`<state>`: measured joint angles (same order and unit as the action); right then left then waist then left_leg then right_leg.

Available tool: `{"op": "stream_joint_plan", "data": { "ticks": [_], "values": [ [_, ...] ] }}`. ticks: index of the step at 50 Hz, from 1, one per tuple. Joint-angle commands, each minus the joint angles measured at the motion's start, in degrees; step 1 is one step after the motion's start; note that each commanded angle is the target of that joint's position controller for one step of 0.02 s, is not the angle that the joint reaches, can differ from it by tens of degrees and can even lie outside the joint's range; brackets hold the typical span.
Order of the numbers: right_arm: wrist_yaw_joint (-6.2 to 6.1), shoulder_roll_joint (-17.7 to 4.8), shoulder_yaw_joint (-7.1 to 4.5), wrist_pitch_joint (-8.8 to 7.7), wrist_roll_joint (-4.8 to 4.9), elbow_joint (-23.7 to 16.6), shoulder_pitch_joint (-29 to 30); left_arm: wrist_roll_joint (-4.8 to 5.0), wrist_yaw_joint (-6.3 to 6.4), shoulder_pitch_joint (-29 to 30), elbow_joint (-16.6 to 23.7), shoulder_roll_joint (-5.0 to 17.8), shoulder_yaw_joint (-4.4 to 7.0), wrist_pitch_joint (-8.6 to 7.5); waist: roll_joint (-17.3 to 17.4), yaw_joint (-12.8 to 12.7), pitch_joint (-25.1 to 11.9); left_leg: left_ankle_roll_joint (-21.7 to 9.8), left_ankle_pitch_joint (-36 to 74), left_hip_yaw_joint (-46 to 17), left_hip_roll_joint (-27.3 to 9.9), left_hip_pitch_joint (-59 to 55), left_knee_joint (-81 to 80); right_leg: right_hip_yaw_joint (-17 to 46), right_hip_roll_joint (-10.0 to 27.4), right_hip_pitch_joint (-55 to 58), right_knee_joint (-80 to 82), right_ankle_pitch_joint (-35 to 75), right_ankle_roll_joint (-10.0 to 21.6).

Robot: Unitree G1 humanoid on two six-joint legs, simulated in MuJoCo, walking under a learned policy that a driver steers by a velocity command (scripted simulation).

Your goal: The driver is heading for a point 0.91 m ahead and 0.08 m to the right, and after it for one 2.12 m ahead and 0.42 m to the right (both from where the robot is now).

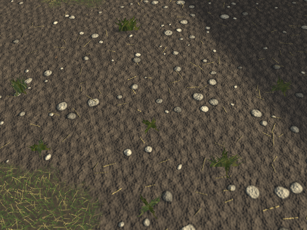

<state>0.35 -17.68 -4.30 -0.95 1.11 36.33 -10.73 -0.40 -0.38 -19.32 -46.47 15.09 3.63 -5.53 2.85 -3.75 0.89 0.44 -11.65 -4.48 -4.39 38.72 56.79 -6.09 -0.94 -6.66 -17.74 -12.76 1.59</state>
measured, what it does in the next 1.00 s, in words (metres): walks ahead: left foot, then right foot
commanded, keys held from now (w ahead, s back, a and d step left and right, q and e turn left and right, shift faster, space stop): w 1.00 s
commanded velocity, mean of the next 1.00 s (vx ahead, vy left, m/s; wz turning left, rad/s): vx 0.50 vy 0.00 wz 0.09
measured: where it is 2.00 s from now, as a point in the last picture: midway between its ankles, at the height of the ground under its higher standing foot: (163, 167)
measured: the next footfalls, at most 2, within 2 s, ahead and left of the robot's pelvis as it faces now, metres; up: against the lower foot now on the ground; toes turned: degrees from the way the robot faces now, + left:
left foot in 0.22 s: +0.28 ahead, +0.15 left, +0.00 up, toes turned +4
right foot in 0.74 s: +0.58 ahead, -0.08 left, +0.00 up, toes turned +1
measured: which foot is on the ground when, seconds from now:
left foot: up 0.00-0.20, down 0.22-0.76, up 0.78-1.00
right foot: down 0.00-0.22, up 0.24-0.72, down 0.74-1.00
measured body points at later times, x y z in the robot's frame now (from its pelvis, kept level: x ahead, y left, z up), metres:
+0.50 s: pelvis +0.27 +0.06 +0.00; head +0.29 +0.08 +0.45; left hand +0.42 +0.34 -0.10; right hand +0.33 -0.21 -0.11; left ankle +0.24 +0.15 -0.74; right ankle +0.39 -0.11 -0.68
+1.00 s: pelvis +0.55 +0.01 +0.00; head +0.57 +0.00 +0.45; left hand +0.57 +0.29 -0.12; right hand +0.70 -0.25 -0.11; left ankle +0.63 +0.19 -0.67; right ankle +0.54 -0.08 -0.74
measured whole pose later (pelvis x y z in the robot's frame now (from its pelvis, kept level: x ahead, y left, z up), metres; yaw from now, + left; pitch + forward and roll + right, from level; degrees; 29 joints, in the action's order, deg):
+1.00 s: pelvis +0.55 +0.01 +0.00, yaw +3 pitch +1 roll -1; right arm -0.5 -17.1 -3.4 -3.2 0.3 43.8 -10.9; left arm -0.3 -1.4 -18.1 -50.3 15.0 2.5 -4.8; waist 2.5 -2.7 0.7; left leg 0.3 -9.2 -2.5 -7.1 37.5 54.8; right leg -2.6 -3.2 -9.1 -16.8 -9.3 3.7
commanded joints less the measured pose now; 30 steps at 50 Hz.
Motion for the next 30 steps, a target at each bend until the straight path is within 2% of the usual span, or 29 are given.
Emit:
{"op": "stream_joint_plan", "data": {
  "ticks": [1,4,7,8,9,10,11,12,13,14,15,16,17,18,21,23,26,30],
  "values": [
    [0.85,-0.38,0.64,-1.43,-0.22,-4.26,3.90,0.66,0.09,3.84,3.01,9.44,1.99,-0.61,-6.33,1.10,0.99,-0.04,7.84,0.83,-0.86,0.86,-10.33,8.02,14.26,1.32,8.93,14.69,9.42],
    [1.78,0.13,1.18,-2.16,-0.05,-5.57,9.36,1.60,0.06,0.53,0.87,10.94,2.20,0.13,-6.34,-0.85,2.23,-0.77,10.19,4.17,0.12,-2.33,-18.33,6.13,14.59,2.97,8.47,15.16,8.72],
    [2.27,-1.23,0.82,-2.41,0.16,-6.89,11.48,2.29,0.02,-1.35,-1.08,12.26,2.50,1.12,-7.68,-0.31,2.86,-2.96,5.48,5.29,1.38,-4.06,-22.99,6.32,16.95,7.74,6.05,20.68,7.86],
    [2.30,-2.15,0.39,-2.46,-0.02,-6.76,10.12,2.47,0.13,-0.99,-1.43,12.88,2.61,1.44,-8.35,1.13,1.92,-4.06,3.73,6.17,2.54,-7.18,-24.58,5.66,17.07,8.82,3.42,27.57,7.26],
    [2.16,-3.46,-0.42,-2.49,-0.40,-5.59,5.66,2.72,0.31,-0.15,-1.69,13.37,2.64,1.74,-8.65,4.32,-0.92,-5.38,4.46,7.78,4.40,-14.55,-27.02,3.85,16.11,8.67,-2.07,36.89,6.14],
    [1.77,-5.89,-1.86,-2.35,-0.62,-2.79,-2.73,2.63,0.51,-0.31,-1.98,12.45,2.18,1.91,-7.77,8.46,-5.96,-7.03,6.91,8.95,6.20,-27.15,-28.73,1.32,13.76,5.57,-11.80,42.20,4.58],
    [0.93,-9.65,-3.27,-1.95,-0.83,-0.63,-12.48,1.28,0.74,-0.18,-0.98,10.02,1.04,1.65,-4.20,12.55,-12.90,-9.72,9.34,0.40,-0.80,-44.28,-26.15,-0.11,11.39,-5.91,-27.09,29.50,2.22],
    [0.52,-15.71,-3.99,-1.85,-1.33,-0.19,-14.57,0.14,0.26,-5.52,1.23,2.91,-1.33,0.58,11.60,8.34,-19.54,-19.14,0.60,-28.80,-16.18,-61.11,-31.62,1.27,1.03,-28.32,-48.81,-12.08,-1.66],
    [0.69,-11.05,-2.81,-2.09,-0.77,-0.43,-15.55,1.35,-0.14,-2.84,0.29,7.63,-0.34,-0.68,8.20,10.94,-23.53,-20.67,-4.27,-38.24,-18.00,-61.68,-37.44,10.88,1.17,-34.44,-57.06,-20.60,-1.44],
    [0.81,-8.80,-1.90,-2.47,-0.86,-0.06,-12.29,2.99,-0.44,1.87,2.16,10.17,0.50,-1.24,6.38,10.43,-14.46,-18.26,-1.64,-29.14,-15.80,-55.67,-37.98,10.58,3.94,-39.27,-58.62,-16.91,-0.88],
    [0.84,-7.13,-1.37,-2.69,-0.71,-0.04,-9.01,2.68,-0.25,4.72,2.75,9.54,0.25,-1.48,3.10,8.81,-9.52,-16.50,3.47,-21.53,-12.98,-47.95,-38.53,9.44,6.46,-38.37,-55.71,-11.77,-0.54],
    [1.04,-5.53,-0.91,-2.85,-0.99,0.01,-5.99,1.55,-0.02,5.80,2.70,9.12,0.38,-1.35,1.40,6.89,-6.16,-15.52,8.28,-16.85,-10.91,-40.94,-40.04,9.10,7.94,-36.08,-52.11,-8.38,-0.80],
    [1.15,-3.88,-0.42,-3.17,-1.45,-0.18,-4.13,1.19,-0.06,4.78,2.31,8.89,0.58,-0.71,1.95,4.80,-5.06,-14.93,11.79,-13.71,-9.29,-36.06,-41.88,9.71,9.18,-32.26,-49.95,-5.97,-0.94],
    [1.19,-3.63,-0.43,-3.47,-1.51,-0.03,-3.33,1.28,-0.16,3.46,1.90,7.91,0.44,-0.01,2.40,3.52,-4.90,-15.19,12.44,-12.41,-8.96,-33.29,-43.74,9.83,9.41,-29.77,-48.52,-4.62,-1.29],
    [0.88,-5.05,-0.91,-4.54,-1.00,1.61,-3.64,0.71,0.09,4.98,2.25,5.57,-0.11,1.53,0.96,2.39,-2.32,-16.04,14.71,-7.93,-8.70,-29.00,-47.61,9.31,9.68,-30.13,-42.36,-0.62,-2.87],
    [0.38,-5.80,-1.13,-4.55,-0.99,2.80,-4.81,0.35,0.05,8.99,3.37,4.96,-0.44,1.64,0.14,3.33,-0.58,-15.35,14.53,-5.09,-7.84,-29.00,-48.76,9.24,9.63,-31.90,-35.27,5.90,-3.47],
    [-0.14,-6.87,-1.30,-4.19,-0.80,4.29,-6.69,0.66,-0.67,14.74,4.50,3.98,-1.01,1.10,0.34,5.38,1.12,-13.23,12.64,-1.02,-6.06,-28.81,-49.35,8.04,7.91,-29.79,-23.77,15.48,-3.27],
    [-0.27,-8.25,-1.67,-3.64,-0.12,7.13,-10.78,1.21,-1.71,21.07,6.46,4.47,-1.21,0.61,0.44,7.76,2.59,-12.22,10.01,-0.71,-7.86,-33.10,-47.84,7.30,5.99,-28.42,-15.86,17.73,-2.29]
  ]
}}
